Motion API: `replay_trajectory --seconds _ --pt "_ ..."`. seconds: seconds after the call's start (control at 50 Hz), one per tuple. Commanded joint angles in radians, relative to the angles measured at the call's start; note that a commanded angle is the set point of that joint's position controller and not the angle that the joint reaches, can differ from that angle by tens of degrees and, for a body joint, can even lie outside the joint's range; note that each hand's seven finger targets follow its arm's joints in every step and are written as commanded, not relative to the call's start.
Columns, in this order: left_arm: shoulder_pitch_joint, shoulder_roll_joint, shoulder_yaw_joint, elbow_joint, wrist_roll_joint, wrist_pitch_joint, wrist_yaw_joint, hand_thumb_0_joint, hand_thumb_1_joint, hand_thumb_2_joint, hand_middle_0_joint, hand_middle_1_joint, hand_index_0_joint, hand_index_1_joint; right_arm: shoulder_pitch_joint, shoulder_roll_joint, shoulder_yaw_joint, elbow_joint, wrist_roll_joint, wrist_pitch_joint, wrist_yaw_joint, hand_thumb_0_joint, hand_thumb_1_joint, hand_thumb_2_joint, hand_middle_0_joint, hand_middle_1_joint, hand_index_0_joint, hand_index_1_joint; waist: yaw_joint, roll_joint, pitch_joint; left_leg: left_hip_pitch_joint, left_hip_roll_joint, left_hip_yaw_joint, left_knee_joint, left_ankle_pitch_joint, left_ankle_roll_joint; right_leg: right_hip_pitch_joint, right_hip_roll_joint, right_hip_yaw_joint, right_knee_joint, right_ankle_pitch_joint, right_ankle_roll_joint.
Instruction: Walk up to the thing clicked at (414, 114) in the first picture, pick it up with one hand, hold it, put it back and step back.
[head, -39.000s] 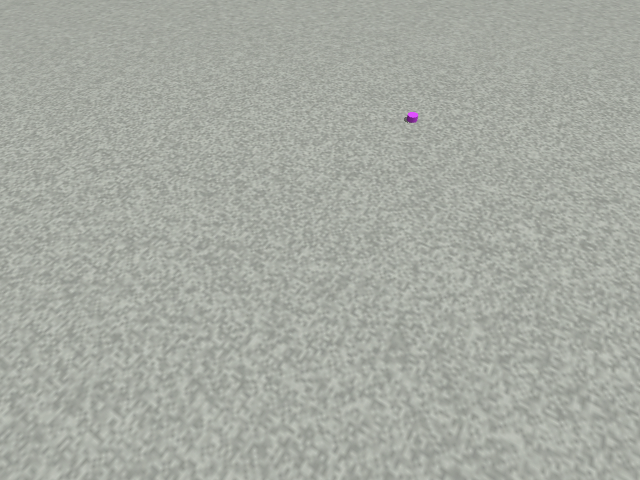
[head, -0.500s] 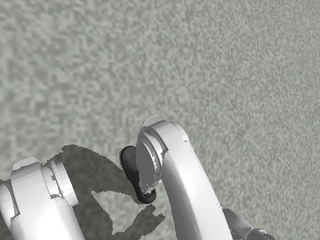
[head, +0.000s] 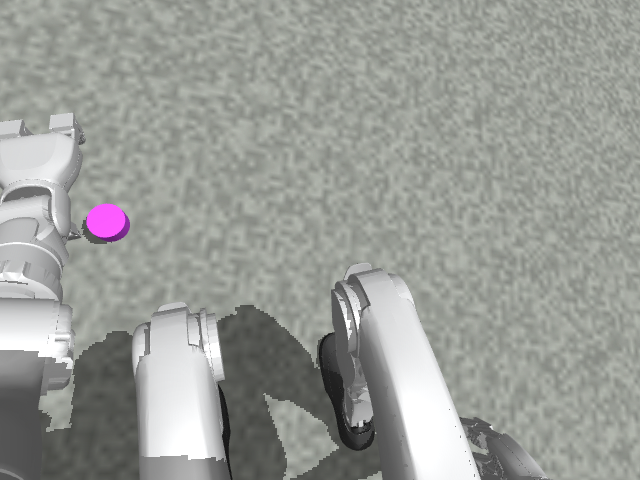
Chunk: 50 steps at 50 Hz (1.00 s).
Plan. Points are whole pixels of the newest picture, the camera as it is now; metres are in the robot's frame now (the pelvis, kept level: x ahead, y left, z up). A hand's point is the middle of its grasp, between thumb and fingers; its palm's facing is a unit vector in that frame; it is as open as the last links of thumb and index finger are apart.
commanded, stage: withdraw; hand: left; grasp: from above
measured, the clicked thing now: (109, 222) +0.49 +0.27 -0.33
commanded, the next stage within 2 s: home in 0.32 s
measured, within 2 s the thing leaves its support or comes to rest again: neither
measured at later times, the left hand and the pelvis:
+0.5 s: hand (75, 216) +0.47 +0.28 -0.21, palm faces -0.44 -0.05 -0.90, open 13.2 cm; pelvis -0.01 +0.00 -0.02, yaw +0 degrees
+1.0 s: hand (10, 277) +0.35 +0.26 -0.01, palm faces -0.31 -0.61 -0.73, open 7.8 cm; pelvis +0.00 +0.00 +0.11, yaw +4 degrees
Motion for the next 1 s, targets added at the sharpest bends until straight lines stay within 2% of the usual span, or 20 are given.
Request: replay_trajectory --seconds 0.0,0.08,0.2,0.24,0.32,0.36,0.4,0.5,0.54,0.6,0.66,0.68,0.74,0.76,0.78,0.82,0.86,0.92,0.96,0.98 --pt "-0.367 0.122 -0.017 -0.093 0.001 -0.041 -0.051 0.000 -0.476 1.003 -0.145 -1.008 -0.128 -1.025 0.232 -0.256 -0.085 -0.020 0.011 0.037 -0.076 0.000 -0.909 -0.907 0.200 0.300 0.200 0.300 -0.098 0.151 -0.530 0.329 -0.006 0.076 -0.290 0.141 0.032 0.412 0.036 -0.067 -0.259 0.112 -0.094" --pt "-0.375 0.195 0.012 -0.033 0.035 -0.087 -0.052 0.000 -0.432 0.973 -0.166 -0.979 -0.155 -0.991 0.206 -0.237 -0.068 -0.041 0.003 0.053 -0.129 0.000 -0.903 -0.905 0.200 0.300 0.200 0.300 -0.069 0.103 -0.513 0.291 -0.015 0.095 -0.287 0.114 0.035 0.443 0.032 -0.040 -0.276 0.038 -0.096" --pt "-0.366 0.269 0.039 0.069 0.091 -0.150 0.013 0.000 -0.410 0.946 -0.184 -0.949 -0.176 -0.957 0.179 -0.226 -0.029 -0.056 -0.011 0.047 -0.171 0.000 -0.902 -0.902 0.200 0.300 0.200 0.300 -0.060 0.123 -0.535 0.271 -0.016 0.097 -0.268 0.097 0.042 0.425 0.029 -0.032 -0.239 0.015 -0.086" --pt "-0.385 0.265 0.039 0.103 0.104 -0.166 0.046 0.000 -0.396 0.931 -0.180 -0.943 -0.181 -0.942 0.181 -0.228 -0.022 -0.055 -0.019 0.038 -0.176 0.000 -0.898 -0.900 0.200 0.300 0.200 0.300 -0.076 0.157 -0.524 0.275 -0.013 0.095 -0.257 0.094 0.039 0.398 0.029 -0.036 -0.221 0.016 -0.086" --pt "-0.441 0.305 0.065 0.093 0.125 -0.194 0.105 0.000 -0.397 0.917 -0.183 -0.933 -0.189 -0.927 0.206 -0.242 -0.020 -0.037 -0.037 0.017 -0.179 0.000 -0.901 -0.899 0.200 0.300 0.200 0.300 -0.080 0.220 -0.579 0.333 -0.007 0.085 -0.232 0.129 0.032 0.370 0.031 -0.053 -0.179 0.055 -0.088" --pt "-0.423 0.346 0.100 0.060 0.145 -0.199 0.139 0.000 -0.397 0.910 -0.182 -0.930 -0.191 -0.922 0.225 -0.246 -0.024 -0.036 -0.048 0.006 -0.175 0.000 -0.902 -0.898 0.200 0.300 0.200 0.300 -0.063 0.287 -0.623 0.396 -0.003 0.087 -0.234 0.172 0.023 0.363 0.027 -0.073 -0.153 0.106 -0.091" --pt "-0.463 0.367 0.127 -0.047 0.156 -0.197 0.167 0.000 -0.388 0.899 -0.195 -0.915 -0.203 -0.907 0.241 -0.253 -0.035 -0.035 -0.052 0.002 -0.173 0.000 -0.903 -0.898 0.200 0.300 0.200 0.300 -0.055 0.382 -0.706 0.483 -0.001 0.084 -0.238 0.226 0.011 0.336 0.021 -0.091 -0.122 0.163 -0.097" --pt "-0.380 0.336 0.163 -0.159 0.106 -0.142 0.176 0.000 -0.029 0.900 -0.215 -0.610 -0.197 -0.628 0.267 -0.264 -0.088 -0.026 -0.047 -0.007 -0.150 0.000 -0.891 -0.896 0.200 0.300 0.200 0.300 -0.035 0.467 -0.775 0.584 0.004 0.082 -0.253 0.296 -0.003 0.292 0.004 -0.099 -0.105 0.222 -0.104" --pt "-0.318 0.346 0.189 -0.241 0.059 -0.107 0.161 0.000 0.088 0.898 -0.212 -0.569 -0.197 -0.584 0.282 -0.257 -0.111 -0.026 -0.025 0.003 -0.145 0.000 -0.892 -0.897 0.200 0.300 0.200 0.300 0.017 0.468 -0.890 0.626 0.001 0.092 -0.289 0.318 0.002 0.360 0.002 -0.085 -0.128 0.244 -0.100" --pt "-0.256 0.266 0.170 -0.285 -0.029 -0.059 0.096 0.000 0.281 0.912 -0.212 -0.515 -0.200 -0.527 0.309 -0.249 -0.144 -0.014 0.001 0.013 -0.134 0.000 -0.893 -0.897 0.200 0.300 0.200 0.300 0.031 0.428 -0.883 0.636 0.000 0.090 -0.335 0.308 0.009 0.378 0.000 -0.075 -0.175 0.235 -0.099" --pt "-0.097 0.211 0.169 -0.383 -0.143 -0.014 0.012 0.000 0.466 0.938 -0.214 -0.477 -0.205 -0.486 0.309 -0.236 -0.172 -0.024 0.037 0.032 -0.131 0.000 -0.894 -0.898 0.200 0.300 0.200 0.300 0.085 0.376 -0.909 0.685 0.000 0.091 -0.390 0.356 0.010 0.458 -0.001 -0.058 -0.233 0.254 -0.096" --pt "-0.060 0.180 0.156 -0.437 -0.182 -0.001 -0.020 0.000 0.541 0.957 -0.217 -0.468 -0.208 -0.476 0.298 -0.229 -0.175 -0.040 0.050 0.043 -0.130 0.000 -0.895 -0.898 0.200 0.300 0.200 0.300 0.085 0.338 -0.928 0.674 -0.001 0.091 -0.404 0.357 0.016 0.498 0.003 -0.055 -0.251 0.261 -0.094" --pt "0.103 0.076 0.127 -0.497 -0.303 0.033 -0.125 0.000 0.781 0.886 -0.198 -0.323 -0.197 -0.324 0.254 -0.222 -0.175 -0.063 0.079 0.067 -0.143 0.000 -0.899 -0.900 0.200 0.300 0.200 0.300 0.066 0.171 -0.725 0.583 -0.004 0.066 -0.454 0.298 0.028 0.507 0.004 -0.050 -0.325 0.233 -0.094" --pt "0.126 0.065 0.118 -0.580 -0.338 0.032 -0.160 0.000 0.861 0.910 -0.201 -0.309 -0.201 -0.309 0.237 -0.211 -0.175 -0.079 0.084 0.072 -0.150 0.000 -0.899 -0.900 0.200 0.300 0.200 0.300 0.081 0.171 -0.735 0.587 -0.004 0.073 -0.473 0.296 0.029 0.545 0.005 -0.043 -0.347 0.232 -0.094" --pt "0.168 0.082 0.150 -0.625 -0.377 0.039 -0.188 0.000 0.900 0.902 -0.199 -0.300 -0.200 -0.300 0.225 -0.218 -0.182 -0.095 0.090 0.075 -0.159 0.000 -0.899 -0.900 0.200 0.300 0.200 0.300 0.093 0.132 -0.730 0.597 -0.005 0.069 -0.483 0.284 0.032 0.566 0.002 -0.035 -0.373 0.225 -0.095" --pt "0.254 0.034 0.122 -0.750 -0.450 0.049 -0.231 0.000 0.900 0.899 -0.199 -0.298 -0.199 -0.297 0.185 -0.188 -0.182 -0.142 0.099 0.081 -0.170 0.000 -0.900 -0.900 0.200 0.300 0.200 0.300 0.107 0.075 -0.750 0.585 -0.002 0.098 -0.518 0.243 0.043 0.678 0.007 -0.015 -0.437 0.203 -0.084" --pt "0.326 -0.021 0.114 -0.823 -0.525 0.056 -0.255 0.000 0.900 0.899 -0.199 -0.298 -0.199 -0.298 0.143 -0.176 -0.180 -0.154 0.106 0.077 -0.184 0.000 -0.900 -0.900 0.200 0.300 0.200 0.300 0.112 0.057 -0.665 0.591 0.001 0.089 -0.564 0.202 0.039 0.675 0.001 -0.012 -0.477 0.162 -0.085" --pt "0.368 0.000 0.154 -0.993 -0.587 0.053 -0.257 0.000 0.900 0.899 -0.199 -0.297 -0.199 -0.297 0.104 -0.163 -0.192 -0.183 0.117 0.071 -0.208 0.000 -0.900 -0.900 0.200 0.300 0.200 0.300 0.148 0.102 -0.707 0.716 0.008 0.074 -0.634 0.182 0.029 0.701 -0.002 -0.003 -0.529 0.130 -0.090" --pt "0.431 -0.055 0.124 -1.038 -0.635 0.062 -0.251 0.000 0.900 0.899 -0.199 -0.298 -0.199 -0.297 0.066 -0.141 -0.186 -0.205 0.126 0.063 -0.220 0.000 -0.900 -0.900 0.200 0.300 0.200 0.300 0.145 0.094 -0.665 0.732 0.013 0.071 -0.703 0.113 0.034 0.737 -0.003 0.004 -0.575 0.091 -0.080" --pt "0.464 -0.059 0.137 -1.045 -0.659 0.070 -0.243 0.000 0.900 0.899 -0.199 -0.298 -0.199 -0.297 0.051 -0.134 -0.183 -0.207 0.130 0.056 -0.228 0.000 -0.900 -0.900 0.200 0.300 0.200 0.300 0.154 0.092 -0.650 0.754 0.015 0.069 -0.734 0.092 0.034 0.759 0.000 0.008 -0.594 0.076 -0.078"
